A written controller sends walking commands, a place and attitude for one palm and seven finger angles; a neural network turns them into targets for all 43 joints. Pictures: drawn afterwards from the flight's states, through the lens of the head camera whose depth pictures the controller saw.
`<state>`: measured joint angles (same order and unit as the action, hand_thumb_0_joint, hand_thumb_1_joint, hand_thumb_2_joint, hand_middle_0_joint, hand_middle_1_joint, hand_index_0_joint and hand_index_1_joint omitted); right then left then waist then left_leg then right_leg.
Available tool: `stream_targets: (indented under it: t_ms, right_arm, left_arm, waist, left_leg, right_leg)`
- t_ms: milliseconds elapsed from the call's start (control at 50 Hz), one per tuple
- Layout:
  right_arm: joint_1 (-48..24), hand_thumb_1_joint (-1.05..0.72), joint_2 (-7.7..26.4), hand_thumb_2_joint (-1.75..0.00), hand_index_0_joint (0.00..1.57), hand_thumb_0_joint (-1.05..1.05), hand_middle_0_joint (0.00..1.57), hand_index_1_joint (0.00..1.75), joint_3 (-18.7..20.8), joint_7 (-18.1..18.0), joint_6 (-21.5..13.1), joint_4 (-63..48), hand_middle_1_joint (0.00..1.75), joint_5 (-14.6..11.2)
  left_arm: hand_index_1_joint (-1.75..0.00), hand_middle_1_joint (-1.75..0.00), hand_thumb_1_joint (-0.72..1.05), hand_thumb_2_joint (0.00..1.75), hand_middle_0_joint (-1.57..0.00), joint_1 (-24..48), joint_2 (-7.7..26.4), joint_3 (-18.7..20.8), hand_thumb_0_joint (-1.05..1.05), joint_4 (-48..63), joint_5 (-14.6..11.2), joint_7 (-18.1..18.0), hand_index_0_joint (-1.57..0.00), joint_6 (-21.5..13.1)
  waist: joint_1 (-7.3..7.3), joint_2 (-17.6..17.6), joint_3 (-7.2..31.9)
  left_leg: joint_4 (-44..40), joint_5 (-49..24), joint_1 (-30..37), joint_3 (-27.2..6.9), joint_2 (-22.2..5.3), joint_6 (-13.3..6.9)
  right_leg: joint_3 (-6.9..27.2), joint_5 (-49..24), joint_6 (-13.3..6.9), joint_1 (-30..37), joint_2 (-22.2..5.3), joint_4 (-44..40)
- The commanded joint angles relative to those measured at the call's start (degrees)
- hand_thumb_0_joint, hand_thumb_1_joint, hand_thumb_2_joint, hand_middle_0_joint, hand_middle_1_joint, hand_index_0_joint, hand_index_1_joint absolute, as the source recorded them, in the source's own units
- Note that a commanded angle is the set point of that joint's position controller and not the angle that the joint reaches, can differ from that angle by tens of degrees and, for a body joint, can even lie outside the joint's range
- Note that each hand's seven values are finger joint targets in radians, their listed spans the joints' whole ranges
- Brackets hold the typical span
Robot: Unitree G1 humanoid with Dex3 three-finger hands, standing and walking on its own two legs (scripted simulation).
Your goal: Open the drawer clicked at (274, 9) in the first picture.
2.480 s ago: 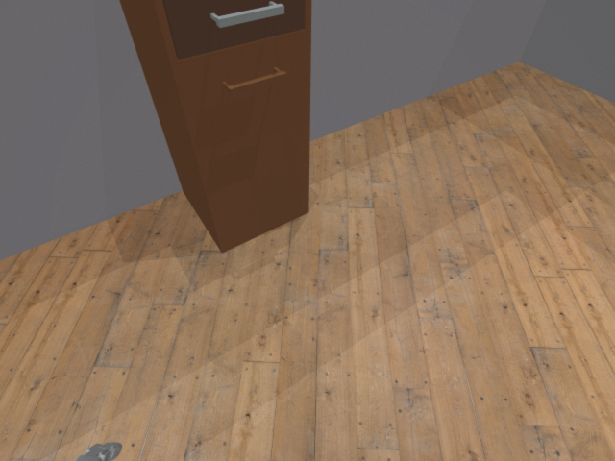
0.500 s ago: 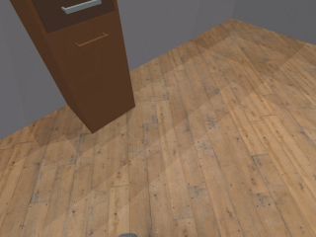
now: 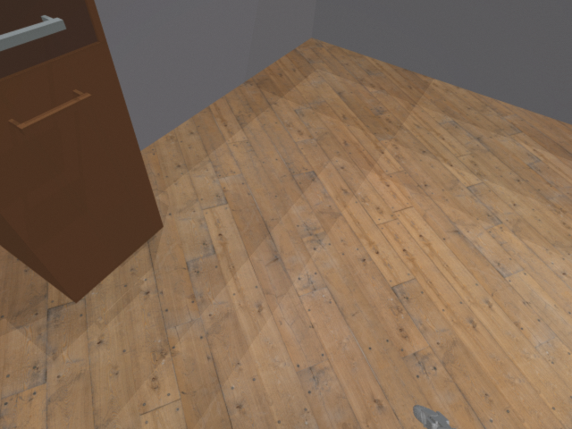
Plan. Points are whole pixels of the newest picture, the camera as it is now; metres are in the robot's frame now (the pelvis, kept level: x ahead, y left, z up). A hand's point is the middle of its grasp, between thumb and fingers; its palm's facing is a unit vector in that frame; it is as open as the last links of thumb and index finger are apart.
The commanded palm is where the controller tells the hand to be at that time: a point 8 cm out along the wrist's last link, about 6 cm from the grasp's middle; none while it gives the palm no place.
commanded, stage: walk to a spot facing it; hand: left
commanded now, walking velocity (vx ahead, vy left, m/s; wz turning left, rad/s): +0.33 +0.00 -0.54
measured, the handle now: (14, 33) +0.75 +0.66 +0.13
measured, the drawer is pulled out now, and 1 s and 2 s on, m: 0.00 0.00 0.00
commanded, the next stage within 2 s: turn to face it in 1.24 s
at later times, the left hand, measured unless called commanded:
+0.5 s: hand (265, 286) +0.41 +0.08 -0.17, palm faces -0.36 -0.92 -0.17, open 7.4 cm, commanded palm none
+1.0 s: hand (240, 264) +0.46 +0.14 -0.18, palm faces -0.34 -0.93 -0.16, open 7.4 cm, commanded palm none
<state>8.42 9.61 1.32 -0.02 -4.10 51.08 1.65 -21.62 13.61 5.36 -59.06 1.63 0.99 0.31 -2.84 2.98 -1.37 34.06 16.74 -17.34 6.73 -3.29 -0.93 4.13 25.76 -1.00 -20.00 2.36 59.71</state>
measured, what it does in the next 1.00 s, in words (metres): walks ahead, turning right: right foot, then left foot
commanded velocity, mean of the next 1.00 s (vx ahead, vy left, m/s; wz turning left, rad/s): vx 0.36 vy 0.00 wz -0.35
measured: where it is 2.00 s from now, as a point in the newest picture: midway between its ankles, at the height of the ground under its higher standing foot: (347, 325)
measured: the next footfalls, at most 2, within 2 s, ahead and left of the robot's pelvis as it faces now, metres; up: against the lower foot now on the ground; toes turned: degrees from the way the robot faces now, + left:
right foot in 0.44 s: +0.30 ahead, -0.14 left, +0.00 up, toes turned -22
left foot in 0.88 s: +0.52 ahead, +0.02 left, +0.00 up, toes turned -12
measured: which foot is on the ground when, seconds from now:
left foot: down 0.00-0.42, up 0.44-0.86, down 0.88-1.00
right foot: up 0.00-0.42, down 0.44-0.88, up 0.90-1.00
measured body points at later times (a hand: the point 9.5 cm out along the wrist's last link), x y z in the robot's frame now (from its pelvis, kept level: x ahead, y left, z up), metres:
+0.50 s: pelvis +0.20 -0.04 -0.02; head +0.25 -0.05 +0.43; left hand +0.43 +0.12 -0.15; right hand +0.01 -0.21 -0.15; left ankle +0.07 +0.11 -0.64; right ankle +0.26 -0.12 -0.73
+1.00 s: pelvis +0.41 -0.04 +0.00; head +0.43 -0.03 +0.45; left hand +0.48 +0.19 -0.16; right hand +0.40 -0.30 -0.12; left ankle +0.48 +0.03 -0.73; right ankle +0.30 -0.13 -0.65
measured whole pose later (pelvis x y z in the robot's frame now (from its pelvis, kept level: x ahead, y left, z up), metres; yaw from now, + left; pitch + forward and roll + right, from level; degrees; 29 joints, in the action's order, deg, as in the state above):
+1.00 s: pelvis +0.41 -0.04 +0.00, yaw -25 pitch -2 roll -1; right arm 11.1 9.4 1.8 -0.1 -4.7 54.9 2.2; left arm -20.5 11.7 4.2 -62.6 1.7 1.2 -0.1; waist -1.5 2.4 -1.9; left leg 31.8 14.9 -15.2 12.3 -5.2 -1.6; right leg -2.1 21.9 -1.9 -22.2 -1.1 65.2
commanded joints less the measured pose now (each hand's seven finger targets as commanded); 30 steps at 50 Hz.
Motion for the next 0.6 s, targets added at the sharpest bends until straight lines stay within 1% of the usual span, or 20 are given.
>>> stream_targets:
  t_ms: [0, 40, 80, 100, 120, 160, 260, 300, 340, 360, 380, 400, 420, 440, 460, 480, 500, 520, 540, 580]
  right_arm:
    - [8.23, -0.9, 7.25, -0.9, 0.2, 0.0, 0.2, 0.3, 2.11, -1.48, -0.92, 0.97, 0.3, -0.37]
    - [10.18, -0.9, 7.21, -0.9, 0.2, 0.0, 0.2, 0.3, 2.06, -1.71, -1.53, 1.9, 0.3, -0.4]
    - [12.38, -0.9, 7.02, -0.9, 0.2, 0.0, 0.2, 0.3, 2.05, -1.73, -1.77, 3.18, 0.3, -0.54]
    - [14.13, -0.9, 6.32, -0.9, 0.2, 0.0, 0.2, 0.3, 2.11, -1.81, -1.85, 3.92, 0.3, -0.48]
    - [15.1, -0.9, 6.79, -0.9, 0.2, 0.0, 0.2, 0.3, 2.06, -1.8, -1.9, 4.45, 0.3, -0.51]
    - [17.38, -0.9, 6.93, -0.9, 0.2, 0.0, 0.2, 0.3, 1.88, -1.81, -1.87, 5.76, 0.3, -0.42]
    - [21.0, -0.9, 7.67, -0.9, 0.2, 0.0, 0.2, 0.3, 1.71, -1.76, -1.15, 8.1, 0.3, 0.2]
    - [21.89, -0.9, 8.5, -0.9, 0.2, 0.0, 0.2, 0.3, 2.0, -1.59, -0.79, 8.9, 0.3, 0.22]
    - [20.79, -0.9, 10.1, -0.9, 0.2, 0.0, 0.2, 0.3, 2.23, -1.62, -0.52, 9.04, 0.3, 0.06]
    - [20.23, -0.9, 10.96, -0.9, 0.2, 0.0, 0.2, 0.3, 2.31, -1.59, -0.35, 8.78, 0.3, -0.12]
    - [19.21, -0.9, 11.21, -0.9, 0.2, 0.0, 0.2, 0.3, 2.21, -1.33, -0.22, 8.17, 0.3, -0.51]
    - [20.09, -0.9, 8.49, -0.9, 0.2, 0.0, 0.2, 0.3, 1.75, -0.49, -0.08, 7.09, 0.3, -1.54]
    - [19.44, -0.9, 5.02, -0.9, 0.2, 0.0, 0.2, 0.3, 1.35, -1.01, -0.37, 4.76, 0.3, -1.94]
    - [14.86, -0.9, 6.82, -0.9, 0.2, 0.0, 0.2, 0.3, 1.85, -1.21, -0.51, 3.74, 0.3, -1.74]
    - [13.06, -0.9, 6.46, -0.9, 0.2, 0.0, 0.2, 0.3, 2.27, -1.13, -0.28, 3.56, 0.3, -1.46]
    - [12.09, -0.9, 6.69, -0.9, 0.2, 0.0, 0.2, 0.3, 2.3, -0.98, 0.38, 4.41, 0.3, -0.78]
    - [13.05, -0.9, 5.75, -0.9, 0.2, 0.0, 0.2, 0.3, 2.15, -0.88, 1.26, 5.35, 0.3, -0.34]
    - [15.1, -0.9, 4.22, -0.9, 0.2, 0.0, 0.2, 0.3, 1.96, -0.81, 2.03, 6.29, 0.3, -0.06]
    - [17.51, -0.9, 3.47, -0.9, 0.2, 0.0, 0.2, 0.3, 1.76, -0.71, 2.53, 7.26, 0.3, 0.05]
    - [17.17, -0.9, 2.93, -0.9, 0.2, 0.0, 0.2, 0.3, 1.83, -0.44, 2.89, 7.18, 0.3, 0.09]
  left_arm:
    - [-0.3, -0.3, 0.9, 0.9, -0.2, 4.64, 1.62, 0.72, 0.0, 6.58, 0.5, 1.89, -0.2, -1.1]
    - [-0.3, -0.3, 0.9, 0.9, -0.2, 5.22, 0.53, 0.5, 0.0, 6.9, 0.55, 2.06, -0.2, -0.19]
    - [-0.3, -0.3, 0.9, 0.9, -0.2, 7.62, 0.12, 0.15, 0.0, 7.87, 0.65, 2.23, -0.2, 0.35]
    - [-0.3, -0.3, 0.9, 0.9, -0.2, 9.57, -0.24, 0.07, 0.0, 8.27, 0.77, 2.24, -0.2, 0.32]
    - [-0.3, -0.3, 0.9, 0.9, -0.2, 10.84, -0.69, -0.17, 0.0, 8.77, 0.81, 2.31, -0.2, 0.47]
    - [-0.3, -0.3, 0.9, 0.9, -0.2, 14.81, -0.91, -0.74, 0.0, 9.61, 0.77, 2.42, -0.2, 0.54]
    - [-0.3, -0.3, 0.9, 0.9, -0.2, 24.25, -1.55, -1.61, 0.0, 11.66, 0.26, 2.5, -0.2, 0.1]
    - [-0.3, -0.3, 0.9, 0.9, -0.2, 24.79, -0.83, -1.73, 0.0, 11.74, 0.2, 2.2, -0.2, -0.21]
    - [-0.3, -0.3, 0.9, 0.9, -0.2, 19.47, 0.07, -1.34, 0.0, 10.27, 0.22, 1.85, -0.2, -0.6]
    - [-0.3, -0.3, 0.9, 0.9, -0.2, 14.35, 1.5, -0.95, 0.0, 8.64, 0.42, 1.57, -0.2, -1.07]
    - [-0.3, -0.3, 0.9, 0.9, -0.2, 5.89, 4.03, -0.2, 0.0, 6.02, 0.64, 1.23, -0.2, -1.79]
    - [-0.3, -0.3, 0.9, 0.9, -0.2, -1.69, 10.28, 1.04, 0.0, 4.03, 0.77, 0.37, -0.2, -2.42]
    - [-0.3, -0.3, 0.9, 0.9, -0.2, -6.35, 15.25, 2.06, 0.0, 2.91, -0.51, -0.33, -0.2, -2.64]
    - [-0.3, -0.3, 0.9, 0.9, -0.2, -4.34, 15.91, 2.11, 0.0, 3.45, -1.45, -0.75, -0.2, -2.3]
    - [-0.3, -0.3, 0.9, 0.9, -0.2, 0.6, 13.42, 1.43, 0.0, 4.81, -1.44, -0.81, -0.2, -2.3]
    - [-0.3, -0.3, 0.9, 0.9, -0.2, 4.47, 10.12, 0.4, 0.0, 5.12, -1.43, -1.04, -0.2, -2.65]
    - [-0.3, -0.3, 0.9, 0.9, -0.2, 7.73, 7.8, -0.13, 0.0, 5.47, -1.18, -1.35, -0.2, -3.08]
    - [-0.3, -0.3, 0.9, 0.9, -0.2, 9.23, 6.31, -0.55, 0.0, 5.48, -0.81, -1.39, -0.2, -3.54]
    - [-0.3, -0.3, 0.9, 0.9, -0.2, 9.79, 5.69, -0.8, 0.0, 5.21, -0.61, -1.37, -0.2, -3.89]
    - [-0.3, -0.3, 0.9, 0.9, -0.2, 8.9, 4.61, -0.92, 0.0, 4.33, -0.54, -1.28, -0.2, -4.17]
  waist:
    - [2.27, -10.17, -4.34]
    - [1.99, -9.67, -3.21]
    - [2.33, -9.52, -3.65]
    - [2.95, -7.99, -3.42]
    - [2.89, -8.06, -4.03]
    - [3.97, -8.92, -4.56]
    - [6.36, -9.53, -7.09]
    - [6.19, -9.21, -6.18]
    - [3.36, -11.72, -2.27]
    - [1.08, -12.15, 1.1]
    - [-3.17, -10.15, 6.64]
    - [-6.05, -0.5, 13.78]
    - [-5.28, 6.89, 19.22]
    - [-5.49, 0.8, 17.45]
    - [-2.84, -0.3, 11.28]
    - [-0.68, -2.74, 5.38]
    - [1.98, -4.08, 1.77]
    - [4.0, -2.85, 0.02]
    - [5.47, -1.35, 0.57]
    - [5.82, 1.07, 0.47]
  left_leg:
    - [-23.83, 1.79, 7.28, -14.05, -17.25, -3.68]
    - [-23.51, -6.28, 8.72, -8.17, -16.09, -4.36]
    - [-23.37, -10.81, 11.41, -4.56, -15.55, -4.78]
    - [-22.99, -14.66, 13.39, -4.05, -15.37, -4.7]
    - [-22.8, -18.26, 14.92, -2.34, -15.26, -4.56]
    - [-22.12, -23.41, 17.45, 0.21, -14.89, -4.34]
    - [-20.7, -30.37, 19.39, 4.95, -15.4, -4.7]
    - [-17.59, -39.79, 20.63, 6.57, -16.29, -4.45]
    - [-9.63, -54.58, 22.92, 9.26, -16.3, -3.71]
    - [-1.59, -57.91, 21.56, 10.04, -15.71, -2.72]
    - [10.77, -53.13, 15.46, 11.16, -14.19, -0.71]
    - [27.99, -25.72, -2.24, 10.75, -10.56, 1.34]
    - [47.79, 17.27, -18.43, 5.6, -1.57, 4.07]
    - [50.3, 14.38, -20.7, -2.81, -3.51, 2.56]
    - [50.58, 8.95, -21.92, -4.67, -5.43, 2.77]
    - [46.78, 4.89, -19.67, -5.33, -7.46, 2.99]
    - [42.65, 3.07, -16.03, -5.45, -8.45, 3.02]
    - [39.51, 2.27, -13.61, -4.73, -8.42, 3.39]
    - [36.67, 1.23, -12.29, -4.27, -8.21, 3.74]
    - [30.68, -0.24, -11.04, -3.14, -7.67, 4.35]
  right_leg:
    - [-2.59, -9.26, 0.89, -17.87, -7.74, 11.73]
    - [-3.22, -12.22, 1.74, -18.48, -8.23, 10.72]
    - [-4.28, -14.62, 2.36, -21.27, -8.62, 8.48]
    - [-4.87, -15.52, 2.39, -22.48, -8.54, 7.27]
    - [-5.48, -16.68, 2.53, -23.96, -8.52, 5.82]
    - [-7.24, -18.11, 2.47, -24.35, -8.47, 0.54]
    - [-11.26, -17.3, 0.48, -18.64, -6.45, -16.02]
    - [-12.88, -14.82, -1.2, -14.31, -4.5, -19.14]
    - [-14.76, -11.83, -3.25, -7.15, -1.45, -21.47]
    - [-15.45, -11.4, -4.3, 0.98, -0.11, -24.18]
    - [-15.1, -15.9, -5.3, 15.75, 0.22, -29.04]
    - [0.11, -18.21, -9.33, 34.79, -12.18, -30.4]
    - [27.07, -30.83, -17.05, 43.69, -28.23, -34.82]
    - [24.75, -30.08, -18.07, 38.13, -27.94, -38.44]
    - [21.38, -24.34, -15.82, 30.01, -25.74, -40.54]
    - [15.64, -22.99, -13.16, 19.82, -22.65, -42.25]
    - [11.0, -21.42, -11.68, 11.32, -20.1, -44.24]
    - [7.76, -21.42, -10.65, 5.74, -18.34, -45.76]
    - [4.94, -22.23, -10.07, 4.16, -16.49, -46.12]
    - [3.01, -20.29, -9.92, 2.03, -14.31, -46.72]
